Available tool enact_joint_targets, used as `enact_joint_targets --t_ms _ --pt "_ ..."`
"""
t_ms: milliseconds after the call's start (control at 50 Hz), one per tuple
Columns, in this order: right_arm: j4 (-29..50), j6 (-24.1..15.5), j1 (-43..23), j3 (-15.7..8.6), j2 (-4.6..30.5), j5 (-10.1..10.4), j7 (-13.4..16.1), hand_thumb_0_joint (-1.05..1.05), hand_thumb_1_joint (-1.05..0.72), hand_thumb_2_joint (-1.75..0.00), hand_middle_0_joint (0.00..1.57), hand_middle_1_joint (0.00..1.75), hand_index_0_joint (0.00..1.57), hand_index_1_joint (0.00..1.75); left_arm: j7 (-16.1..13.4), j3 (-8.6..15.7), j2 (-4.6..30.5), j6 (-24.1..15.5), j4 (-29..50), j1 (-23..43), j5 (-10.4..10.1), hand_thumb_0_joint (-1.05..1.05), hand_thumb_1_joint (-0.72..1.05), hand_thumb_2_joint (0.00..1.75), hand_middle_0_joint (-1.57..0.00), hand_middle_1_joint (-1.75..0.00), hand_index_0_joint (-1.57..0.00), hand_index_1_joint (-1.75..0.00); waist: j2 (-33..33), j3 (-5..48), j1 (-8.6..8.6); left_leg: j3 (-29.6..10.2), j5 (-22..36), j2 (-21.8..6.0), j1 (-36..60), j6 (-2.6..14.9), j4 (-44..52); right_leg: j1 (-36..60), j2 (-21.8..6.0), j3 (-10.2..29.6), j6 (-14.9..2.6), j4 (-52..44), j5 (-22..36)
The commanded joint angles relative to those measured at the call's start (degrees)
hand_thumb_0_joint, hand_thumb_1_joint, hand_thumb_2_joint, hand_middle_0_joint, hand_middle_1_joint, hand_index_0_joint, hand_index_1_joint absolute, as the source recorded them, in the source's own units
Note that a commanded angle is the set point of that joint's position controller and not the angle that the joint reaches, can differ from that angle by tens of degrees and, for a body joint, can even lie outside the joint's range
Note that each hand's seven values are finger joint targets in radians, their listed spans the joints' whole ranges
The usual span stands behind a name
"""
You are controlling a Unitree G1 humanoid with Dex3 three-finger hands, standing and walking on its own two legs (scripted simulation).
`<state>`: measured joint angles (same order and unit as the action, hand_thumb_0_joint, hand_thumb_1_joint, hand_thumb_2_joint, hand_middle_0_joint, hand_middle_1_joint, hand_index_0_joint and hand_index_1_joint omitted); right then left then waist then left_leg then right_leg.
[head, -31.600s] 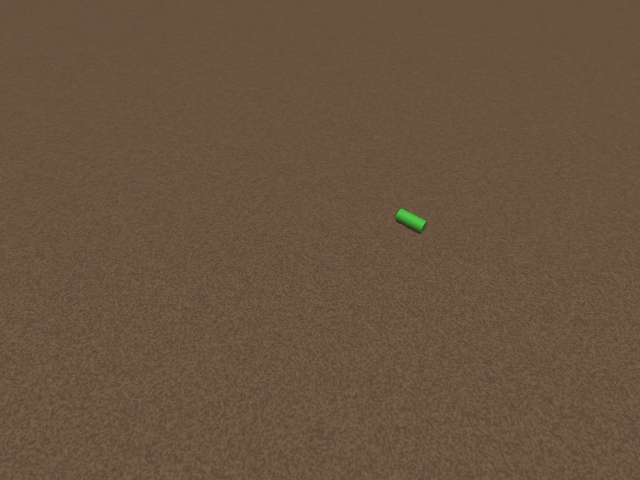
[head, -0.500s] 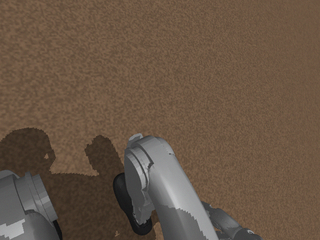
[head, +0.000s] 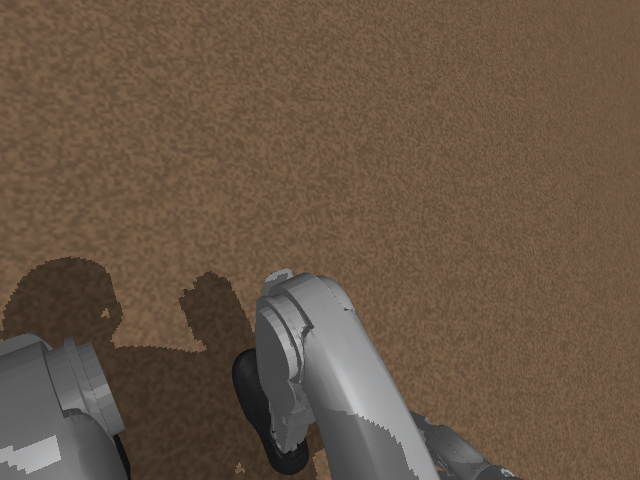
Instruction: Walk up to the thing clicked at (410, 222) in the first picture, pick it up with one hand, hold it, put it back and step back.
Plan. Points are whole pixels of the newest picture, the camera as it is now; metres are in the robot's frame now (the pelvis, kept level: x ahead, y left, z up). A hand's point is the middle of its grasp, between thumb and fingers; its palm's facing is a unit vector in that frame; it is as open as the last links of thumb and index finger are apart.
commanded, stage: withdraw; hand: left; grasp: from above
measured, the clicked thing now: out of the picture +0.44 +0.34 -0.28
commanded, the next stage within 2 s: home in 0.72 s
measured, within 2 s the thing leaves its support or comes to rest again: neither
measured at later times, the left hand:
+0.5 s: hand out of the picture +0.40 +0.34 -0.08, palm faces -0.48 -0.15 -0.86, open 13.9 cm
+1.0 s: hand out of the picture +0.44 +0.37 -0.12, palm faces -0.33 -0.13 -0.93, open 13.0 cm
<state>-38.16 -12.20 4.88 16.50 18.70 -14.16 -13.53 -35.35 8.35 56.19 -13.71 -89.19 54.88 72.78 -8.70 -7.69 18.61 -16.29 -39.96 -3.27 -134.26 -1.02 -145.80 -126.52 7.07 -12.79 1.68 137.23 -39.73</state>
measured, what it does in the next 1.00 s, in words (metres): stands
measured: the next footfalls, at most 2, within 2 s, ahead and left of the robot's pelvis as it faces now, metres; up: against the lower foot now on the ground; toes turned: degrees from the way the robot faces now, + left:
none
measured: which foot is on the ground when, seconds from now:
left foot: down 0.00-1.00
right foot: down 0.00-1.00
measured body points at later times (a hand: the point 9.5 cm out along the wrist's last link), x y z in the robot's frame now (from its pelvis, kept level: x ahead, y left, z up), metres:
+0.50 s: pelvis -0.01 -0.01 +0.06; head +0.20 +0.09 +0.45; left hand +0.42 +0.34 -0.03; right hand +0.11 -0.26 -0.04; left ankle +0.07 +0.13 -0.27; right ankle +0.11 -0.10 -0.27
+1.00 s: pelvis +0.00 +0.00 +0.03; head +0.23 +0.10 +0.40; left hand +0.46 +0.38 -0.06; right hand +0.06 -0.24 -0.07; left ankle +0.07 +0.13 -0.27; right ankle +0.11 -0.10 -0.27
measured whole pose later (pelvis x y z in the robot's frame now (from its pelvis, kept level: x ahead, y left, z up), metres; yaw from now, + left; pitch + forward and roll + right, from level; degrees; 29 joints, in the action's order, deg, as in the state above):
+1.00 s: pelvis +0.00 +0.00 +0.03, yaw +6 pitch +33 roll -10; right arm -40.0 -3.0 11.8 8.2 13.7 -8.1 -7.3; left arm -19.4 4.9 46.5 -8.1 -74.9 54.7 66.4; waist -0.6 1.5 14.5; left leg -9.2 -37.3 -1.9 -134.4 0.2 -137.3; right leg -127.1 4.2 -7.4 1.3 133.2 -40.7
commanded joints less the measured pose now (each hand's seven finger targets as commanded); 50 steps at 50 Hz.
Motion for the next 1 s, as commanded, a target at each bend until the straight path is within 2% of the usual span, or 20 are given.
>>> enact_joint_targets --t_ms 0,40,80,140,160,240,300,340,400,480,540,620,660,700,760,800,820,880,960,980 --pt "-0.25 -0.13 8.66 -8.10 16.88 1.68 -0.53 0.00 -0.89 -0.90 0.20 0.30 0.20 0.30 -2.40 2.45 15.14 3.92 13.05 15.77 -2.27 0.00 -0.48 0.95 -0.07 -0.97 -0.08 -0.96 41.08 45.04 -2.37 7.59 15.09 -1.58 33.48 0.43 15.56 16.93 1.35 -2.92 -3.46 -11.80 18.67" --pt "-0.33 0.39 9.20 -9.73 16.34 2.41 -0.87 0.00 -0.89 -0.90 0.20 0.30 0.20 0.30 -0.34 1.44 12.65 6.21 17.14 15.27 -3.40 0.00 -0.49 0.95 -0.07 -0.97 -0.08 -0.96 41.49 47.57 -3.58 8.23 14.47 -1.21 33.50 0.56 16.84 16.66 1.25 -2.27 -3.64 -12.74 18.04" --pt "-0.68 0.82 9.70 -11.16 15.44 3.67 -1.19 0.00 -0.89 -0.90 0.20 0.30 0.20 0.30 3.07 -1.50 8.26 8.27 18.43 14.01 -5.18 0.00 -0.50 0.96 -0.07 -0.98 -0.07 -0.97 39.80 46.39 -4.16 8.36 11.67 -0.88 31.79 0.99 18.60 14.85 1.07 -1.33 -3.84 -14.13 15.32" --pt "-0.77 2.28 11.07 -13.60 14.88 5.60 -1.12 0.00 -0.90 -0.90 0.20 0.30 0.20 0.30 9.91 -5.29 2.29 10.51 20.79 12.04 -8.04 0.00 -0.50 0.97 -0.07 -0.98 -0.08 -0.97 34.35 45.49 -4.76 8.44 7.43 -0.40 29.61 1.64 21.35 14.60 0.68 0.14 -3.81 -16.84 11.39" --pt "-0.24 2.97 11.71 -14.34 15.04 6.31 -0.99 0.00 -0.89 -0.90 0.20 0.30 0.20 0.30 12.28 -5.58 2.01 11.06 22.50 11.20 -8.73 0.00 -0.50 0.97 -0.07 -0.98 -0.07 -0.98 32.47 46.35 -5.32 8.15 6.87 -0.30 30.18 1.72 23.12 15.64 0.58 0.34 -3.85 -17.72 10.62" --pt "0.30 6.32 13.93 -15.99 13.52 8.61 0.30 0.00 -0.89 -0.90 0.20 0.30 0.20 0.30 20.55 -10.84 -4.95 11.97 25.10 10.66 -12.28 0.00 -0.50 0.98 -0.08 -0.98 -0.08 -0.98 21.87 43.45 -4.05 8.84 6.28 0.16 28.16 2.77 25.15 19.75 0.64 2.75 -3.70 -22.39 9.56" --pt "0.46 7.95 15.28 -16.17 12.94 9.29 2.25 0.00 -0.89 -0.90 0.20 0.30 0.20 0.30 24.00 -11.85 -6.33 10.94 26.85 11.69 -13.45 0.00 -0.50 0.98 -0.07 -0.99 -0.08 -0.98 16.81 40.95 -4.35 10.21 7.13 0.91 25.11 3.25 24.66 22.12 0.21 4.11 -3.82 -24.98 9.26" --pt "0.55 8.80 15.52 -15.71 12.35 9.59 3.50 0.00 -0.89 -0.90 0.20 0.30 0.20 0.30 24.99 -11.23 -5.97 9.72 26.49 11.58 -12.95 0.00 -0.49 0.98 -0.07 -0.99 -0.08 -0.98 14.66 40.25 -4.32 10.84 8.67 1.43 24.37 3.36 24.52 23.32 -0.29 4.28 -3.70 -25.51 10.72" --pt "1.16 9.81 15.00 -14.65 11.14 9.59 5.18 0.00 -0.89 -0.90 0.20 0.30 0.20 0.30 24.47 -9.82 -4.20 7.52 23.34 11.79 -10.68 0.00 -0.49 0.99 -0.08 -0.99 -0.08 -0.98 12.66 39.90 -4.91 11.39 9.71 1.60 24.17 3.49 24.27 23.90 -0.62 4.78 -3.30 -25.43 11.89" --pt "0.82 10.11 13.44 -12.96 10.24 8.49 6.38 0.00 -0.89 -0.90 0.20 0.30 0.20 0.30 19.89 -6.25 0.03 4.21 21.02 15.49 -7.11 0.00 -0.50 0.98 -0.07 -0.98 -0.08 -0.98 19.12 41.49 -6.00 12.00 8.79 1.83 26.48 2.90 24.53 21.64 -0.87 5.07 -3.79 -23.39 9.98" --pt "0.45 10.42 12.76 -12.36 10.56 7.58 6.86 0.00 -0.89 -0.90 0.20 0.30 0.20 0.30 16.12 -4.37 3.52 2.81 17.44 19.52 -3.27 0.00 -0.51 0.98 -0.07 -0.99 -0.07 -0.98 23.08 42.82 -5.06 11.90 7.50 1.70 28.16 2.54 23.62 18.25 -0.68 5.05 -4.37 -21.49 7.87" --pt "0.09 9.91 12.51 -11.61 11.53 6.34 7.75 0.00 -0.89 -0.89 0.20 0.30 0.20 0.30 12.05 -3.03 7.18 1.79 14.03 24.28 -0.96 0.00 -0.48 0.96 -0.07 -0.98 -0.09 -0.97 26.83 43.28 -3.57 11.78 5.74 1.56 28.90 2.27 22.51 15.99 -0.96 4.88 -4.28 -20.82 5.32" --pt "-0.34 9.35 13.11 -11.28 11.89 5.76 8.04 0.00 -0.89 -0.89 0.20 0.30 0.20 0.30 11.04 -3.51 6.89 1.92 10.88 24.75 -0.94 0.00 -0.48 0.96 -0.08 -0.98 -0.09 -0.96 26.90 42.72 -2.30 11.27 4.67 1.43 29.09 2.12 22.52 15.29 -1.04 4.28 -4.25 -20.30 4.25" --pt "-0.48 8.89 13.32 -11.25 12.51 5.32 8.20 0.00 -0.89 -0.89 0.20 0.30 0.20 0.30 10.56 -3.34 7.59 1.95 10.52 25.29 -1.10 0.00 -0.47 0.95 -0.08 -0.98 -0.09 -0.96 28.02 43.12 -2.12 10.95 3.75 1.47 29.76 2.10 22.53 14.25 -1.26 3.28 -4.18 -19.63 4.12" --pt "-0.86 8.21 13.78 -11.71 13.18 5.13 8.24 0.00 -0.89 -0.89 0.20 0.30 0.20 0.30 10.81 -3.49 8.57 2.27 12.96 27.70 -1.30 0.00 -0.46 0.93 -0.10 -0.96 -0.11 -0.95 31.95 45.81 -2.15 10.41 3.89 1.24 32.44 1.72 22.54 12.51 -1.67 1.93 -4.38 -17.52 5.87" --pt "-0.55 8.06 14.22 -12.12 13.43 5.26 8.08 0.00 -0.89 -0.89 0.20 0.30 0.20 0.30 11.21 -3.45 8.21 2.61 15.30 25.80 -1.54 0.00 -0.43 0.91 -0.12 -0.94 -0.14 -0.92 34.57 49.08 -3.19 10.25 6.56 1.20 34.82 1.37 22.67 12.55 -1.91 1.05 -4.38 -16.13 9.08" --pt "-0.66 8.07 15.13 -12.23 13.02 5.24 7.89 0.00 -0.88 -0.89 0.20 0.30 0.20 0.30 11.61 -3.74 7.12 3.02 15.94 23.78 -1.79 0.00 -0.35 0.95 -0.20 -0.86 -0.22 -0.84 34.45 50.62 -3.25 10.37 8.52 1.16 36.29 1.41 22.46 13.84 -1.85 1.00 -4.25 -16.05 10.97" --pt "-0.34 8.44 16.54 -13.36 13.03 5.97 7.44 0.00 -0.88 -0.89 0.20 0.30 0.20 0.30 12.40 -1.81 8.25 4.33 21.27 20.72 -4.39 0.00 -0.20 0.97 -0.26 -0.70 -0.23 -0.73 35.39 56.70 -5.32 10.96 14.28 1.35 39.28 1.48 23.06 17.12 -1.91 1.19 -4.05 -16.77 15.53" --pt "-0.40 8.96 19.26 -15.25 12.41 7.26 6.72 0.00 -0.89 -0.90 0.20 0.30 0.20 0.30 15.14 0.20 6.53 7.30 26.73 15.27 -10.12 0.00 0.01 0.82 -0.21 -0.51 -0.20 -0.53 31.96 58.25 -7.43 12.06 18.20 1.42 40.39 2.27 24.51 21.76 -1.90 2.35 -3.54 -20.70 18.66" --pt "-0.19 9.25 19.18 -15.74 12.12 7.72 6.57 0.00 -0.89 -0.90 0.20 0.30 0.20 0.30 16.10 0.87 6.34 7.84 29.08 13.63 -11.85 0.00 0.09 0.84 -0.21 -0.50 -0.20 -0.51 31.59 59.21 -8.65 12.47 18.17 1.52 39.82 2.33 25.46 23.46 -1.89 2.87 -3.60 -21.76 18.54"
